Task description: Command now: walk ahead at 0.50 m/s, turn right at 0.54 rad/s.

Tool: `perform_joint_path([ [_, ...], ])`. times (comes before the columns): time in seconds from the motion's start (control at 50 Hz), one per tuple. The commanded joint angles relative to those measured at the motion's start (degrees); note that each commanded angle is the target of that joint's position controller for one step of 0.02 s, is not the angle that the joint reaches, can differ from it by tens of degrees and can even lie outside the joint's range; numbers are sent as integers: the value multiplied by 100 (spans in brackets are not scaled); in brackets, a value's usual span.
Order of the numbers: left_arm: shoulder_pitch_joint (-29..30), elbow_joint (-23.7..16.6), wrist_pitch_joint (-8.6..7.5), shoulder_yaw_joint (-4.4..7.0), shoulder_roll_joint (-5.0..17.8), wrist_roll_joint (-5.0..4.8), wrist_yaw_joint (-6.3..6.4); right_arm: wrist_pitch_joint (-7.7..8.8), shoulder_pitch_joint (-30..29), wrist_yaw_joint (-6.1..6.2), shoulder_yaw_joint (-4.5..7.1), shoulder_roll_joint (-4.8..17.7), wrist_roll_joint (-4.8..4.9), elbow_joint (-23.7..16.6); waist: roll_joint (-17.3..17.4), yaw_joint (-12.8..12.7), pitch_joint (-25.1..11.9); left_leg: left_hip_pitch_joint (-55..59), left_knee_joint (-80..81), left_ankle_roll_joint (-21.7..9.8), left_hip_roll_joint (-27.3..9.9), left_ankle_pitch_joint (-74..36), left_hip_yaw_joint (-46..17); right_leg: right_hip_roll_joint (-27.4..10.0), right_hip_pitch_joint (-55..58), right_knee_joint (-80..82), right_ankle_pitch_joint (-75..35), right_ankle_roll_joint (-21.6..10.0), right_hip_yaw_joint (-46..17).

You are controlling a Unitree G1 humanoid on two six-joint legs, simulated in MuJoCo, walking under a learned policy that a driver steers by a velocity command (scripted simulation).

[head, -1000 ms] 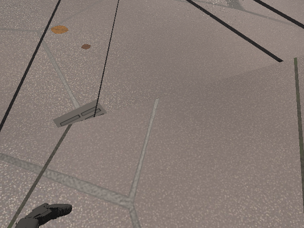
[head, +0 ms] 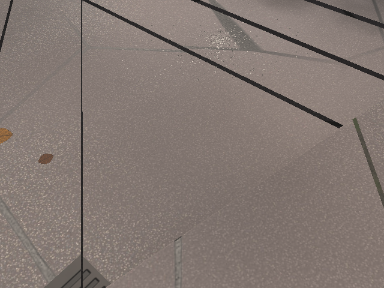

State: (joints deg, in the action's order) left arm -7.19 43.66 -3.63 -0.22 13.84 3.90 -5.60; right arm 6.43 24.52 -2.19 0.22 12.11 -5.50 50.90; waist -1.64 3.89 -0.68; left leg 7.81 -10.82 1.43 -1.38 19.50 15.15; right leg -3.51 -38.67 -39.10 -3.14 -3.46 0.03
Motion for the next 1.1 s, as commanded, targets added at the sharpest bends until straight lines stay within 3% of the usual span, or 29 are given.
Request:
perform_joint_path([
  [0.02,549,-546,-82,165,553,-29,66,38,-81,50,262,1121,46,-156,625,-228,634,100,50,-1206,-1716,-3490,-370,243,-18,383,590,-229,176],
  [0.04,482,-573,-105,209,639,-75,88,30,-75,83,301,1230,31,-119,692,-342,558,176,-271,-1157,-1718,-4390,-247,432,330,460,756,-320,299],
  [0.06,-32,-332,32,285,505,-229,194,-236,-84,172,455,1523,565,51,952,-528,797,-30,-1534,-664,-1317,-5936,302,910,671,327,1770,-362,1171],
  [0.08,-847,-156,55,347,636,-134,266,-302,253,239,417,1384,579,20,779,-748,162,-582,-2951,-516,-1281,-6324,295,1145,2068,531,1598,-545,1061],
  [0.1,-1732,31,90,561,1101,-70,330,-273,296,277,375,1206,509,-108,538,-1180,-589,-1821,-4560,-258,-1286,-4698,131,474,3727,475,1249,-870,-85],
  [0.12,-1795,31,182,821,1993,-168,407,-247,460,171,248,498,552,-560,-1172,-838,-1452,-4100,-6968,172,-80,740,-66,-1202,5493,947,697,-1881,-3108],
  [0.14,-2056,30,213,840,1945,-450,422,-210,-326,177,366,1015,481,-743,-363,-1118,-1920,-4593,-7416,156,134,1269,-1469,-1408,5715,1623,-295,-1946,-4224],
  [0.16,-1924,173,208,845,1875,-407,515,-149,-795,185,325,900,534,-974,-344,-1028,-1254,-4963,-7274,0,-135,778,-1726,-1246,5347,1642,-812,-1812,-3272],
  [0.2,-1300,144,221,685,1186,-385,602,-133,-832,235,262,770,447,-934,35,-577,-313,-4548,-6230,-88,-532,253,-1774,-823,3789,1864,-868,-1419,-2360],
  [0.24,-920,-7,221,576,884,-389,578,-348,-604,227,283,841,298,-901,-5,-271,-299,-3830,-5724,-2,-576,319,-1805,-590,2908,2185,-668,-1392,-2040],
  [0.32,-1067,7,150,643,1141,-330,506,-526,-1021,194,224,711,279,-1108,30,-288,-43,-3739,-4547,139,-525,-228,-1612,-372,2261,2597,65,-1436,-1864],
  [0.4,-1339,86,125,628,1073,-339,461,-483,-1749,136,174,729,337,-1294,-129,-611,217,-3783,-3245,105,-439,-1515,-1574,-219,2490,2775,682,-1147,-1721],
  [0.48,-1584,237,161,588,1097,-316,520,-382,-1964,140,180,753,379,-1384,-156,-736,154,-3334,-2545,-55,-20,-1492,-1424,-229,3032,1971,-1478,-778,-1505],
  [0.54,-1412,254,207,561,1096,-353,628,-263,-1297,206,240,843,335,-1175,-152,-383,48,-2493,-1680,-302,172,-1622,-1437,-139,3245,1117,-1729,-442,-1642],
  [0.56,-1362,231,185,514,966,-402,647,-179,-920,252,269,947,289,-1085,55,-187,-184,-1772,-1338,-421,-128,-2296,-1683,146,3082,421,-1459,-264,-1477],
  [0.58,-1474,51,127,427,667,-405,664,-96,-245,295,321,1366,251,-1058,822,-34,-879,-693,-1432,-679,-1388,-3951,-2860,529,2575,-896,357,-96,-1078],
  [0.6,-2367,172,189,454,582,-487,704,-227,-205,288,492,1852,420,-982,1988,-311,-1418,-4,-1311,-1627,-2477,-5319,-4466,1388,1620,-2237,3737,68,-545],
  [0.62,-2307,420,288,488,906,-282,737,-312,-248,225,380,1337,598,-958,962,-332,-1144,-391,-1183,-1651,-2231,-4580,-4555,1118,1384,-2622,3862,57,-899],
  [0.64,-1864,412,327,494,854,-255,698,-324,-593,205,283,1001,614,-975,604,-352,-546,-855,-1054,-1546,-1888,-4089,-3974,988,1279,-2715,3549,115,-897],
  [0.68,-1324,296,411,441,702,-248,620,-356,-1071,215,181,743,564,-971,760,-489,-134,-1331,-741,-1320,-1366,-4124,-3229,590,1283,-2223,3038,250,-554],
  [0.74,-1198,308,527,381,592,-274,614,-339,-1026,192,252,915,532,-848,888,-557,-360,-1516,-837,-1316,-973,-5159,-2814,559,1687,-1853,2657,443,-209],
  [0.78,-1001,266,580,354,584,-299,649,-374,-916,187,338,1098,527,-793,825,-533,-465,-1461,-839,-1405,-935,-4869,-2848,555,1576,-1583,2662,521,-185],
  [0.94,-202,-13,634,302,642,-285,726,-796,-828,160,563,1246,462,-849,986,-292,-254,-2359,-210,-1469,-714,309,-3800,601,1848,-432,2723,514,-125],
  [0.98,-340,-47,546,286,637,-292,718,-865,-978,121,619,1282,451,-899,1047,-406,-163,-2763,-156,-1385,-640,1215,-4067,694,2342,145,2846,398,-63],
  [1.02,-1012,118,429,267,565,-306,750,-917,-1344,142,647,1210,513,-1007,801,-860,47,-3807,-448,-981,-229,1803,-3955,710,3668,1535,2310,119,-47],
  [1.04,-1416,186,357,353,982,-245,822,-891,-1427,177,591,931,565,-1136,-15,-1015,166,-4647,-1373,-589,259,2042,-3432,-112,4302,2420,3225,-98,-930],
  [1.06,-1407,112,336,503,1653,-196,859,-826,-1338,185,465,435,659,-1306,-1429,-923,-11,-5213,-3268,-406,1105,1548,-2204,-1808,4366,3324,4914,-483,-3152],
  [1.08,-935,62,322,543,1634,-111,872,-790,-1556,191,553,948,416,-1259,-568,-751,588,-5348,-3936,-385,674,585,-2429,-1949,3401,3516,4933,-681,-3381],
  [1.1,-602,-4,280,453,1272,-163,862,-764,-1338,116,616,1088,414,-1177,-333,-399,642,-5018,-4198,-380,500,118,-2504,-1634,3137,3417,4604,-628,-2905],
])
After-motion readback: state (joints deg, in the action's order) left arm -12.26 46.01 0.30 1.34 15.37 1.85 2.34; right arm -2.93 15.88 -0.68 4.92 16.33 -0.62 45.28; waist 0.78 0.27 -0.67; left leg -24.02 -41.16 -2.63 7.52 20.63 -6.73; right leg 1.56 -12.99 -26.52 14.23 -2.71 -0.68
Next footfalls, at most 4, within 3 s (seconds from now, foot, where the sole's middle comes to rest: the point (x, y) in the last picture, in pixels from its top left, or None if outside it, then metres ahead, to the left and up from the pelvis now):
0.08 right None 0.24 -0.12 -0.77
0.56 left None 0.50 0.02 -0.77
1.04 right None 0.42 -0.16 -0.77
1.54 left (159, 267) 0.59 0.10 -0.77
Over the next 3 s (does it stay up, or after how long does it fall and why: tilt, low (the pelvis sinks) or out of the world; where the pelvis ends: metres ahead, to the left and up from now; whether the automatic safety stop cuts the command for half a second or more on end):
stays up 1.33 0.18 -0.13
